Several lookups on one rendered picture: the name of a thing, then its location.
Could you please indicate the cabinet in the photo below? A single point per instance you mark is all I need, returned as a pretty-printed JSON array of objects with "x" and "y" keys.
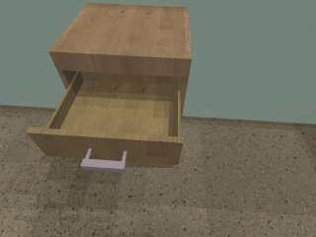
[{"x": 127, "y": 39}]

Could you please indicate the drawer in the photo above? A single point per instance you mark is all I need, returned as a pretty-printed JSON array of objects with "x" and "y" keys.
[{"x": 116, "y": 112}]

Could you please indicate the handle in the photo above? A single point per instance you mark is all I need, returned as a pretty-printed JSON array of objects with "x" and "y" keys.
[{"x": 103, "y": 165}]

